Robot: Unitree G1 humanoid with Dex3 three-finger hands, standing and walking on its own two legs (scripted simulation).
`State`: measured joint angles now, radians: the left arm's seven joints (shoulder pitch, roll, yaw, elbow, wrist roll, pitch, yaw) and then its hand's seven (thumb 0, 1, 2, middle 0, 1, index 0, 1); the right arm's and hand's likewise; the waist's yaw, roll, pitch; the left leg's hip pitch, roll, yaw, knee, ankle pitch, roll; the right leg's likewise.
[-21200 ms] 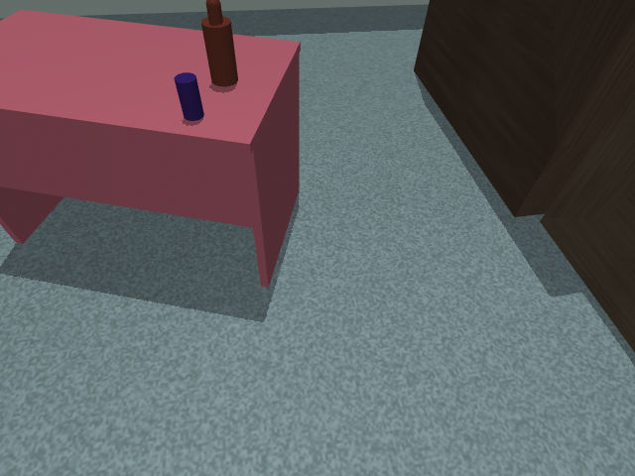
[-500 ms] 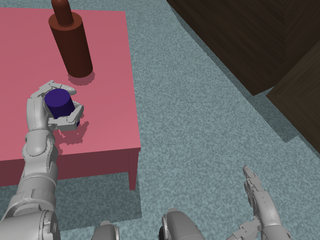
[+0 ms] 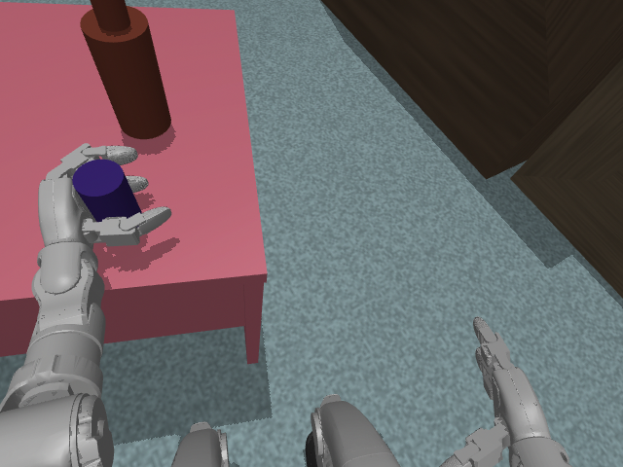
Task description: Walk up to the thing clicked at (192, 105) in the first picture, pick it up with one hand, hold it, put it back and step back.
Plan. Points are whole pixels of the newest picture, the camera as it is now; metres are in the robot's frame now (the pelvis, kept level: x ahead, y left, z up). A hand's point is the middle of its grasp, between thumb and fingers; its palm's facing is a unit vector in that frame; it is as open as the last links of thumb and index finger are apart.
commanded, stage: open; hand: left
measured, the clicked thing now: (112, 203) +0.45 +0.18 +0.03
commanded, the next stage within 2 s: withdraw in 0.16 s
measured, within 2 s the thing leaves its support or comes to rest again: neither
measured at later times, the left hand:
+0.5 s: hand (94, 183) +0.46 +0.19 +0.06, palm faces +0.11 -0.99 -0.01, open 16.5 cm
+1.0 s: hand out of the picture +0.44 +0.29 +0.15, palm faces +0.25 -0.93 -0.27, open 17.4 cm
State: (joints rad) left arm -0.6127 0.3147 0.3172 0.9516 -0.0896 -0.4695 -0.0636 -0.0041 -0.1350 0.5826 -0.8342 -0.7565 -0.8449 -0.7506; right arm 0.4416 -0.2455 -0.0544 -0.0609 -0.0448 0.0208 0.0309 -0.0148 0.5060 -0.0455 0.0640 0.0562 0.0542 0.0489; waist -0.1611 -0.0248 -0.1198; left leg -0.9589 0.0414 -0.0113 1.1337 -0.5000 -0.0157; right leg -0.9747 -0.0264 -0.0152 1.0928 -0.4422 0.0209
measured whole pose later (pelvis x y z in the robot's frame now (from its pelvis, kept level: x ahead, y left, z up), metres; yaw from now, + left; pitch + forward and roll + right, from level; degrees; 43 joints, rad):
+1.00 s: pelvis +0.03 +0.01 +0.05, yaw +0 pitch +10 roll +0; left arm -0.51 0.52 0.35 0.74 -0.03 -0.07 -0.10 -0.01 -0.55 0.05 -0.07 -0.06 -0.07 -0.07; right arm 0.41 -0.25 -0.06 0.18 0.05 0.07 -0.02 -0.02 0.53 -0.05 0.06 0.06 0.05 0.05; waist -0.05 0.01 -0.10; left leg -0.57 0.03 0.02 0.82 -0.42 -0.01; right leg -0.60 -0.03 0.00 0.80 -0.37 0.03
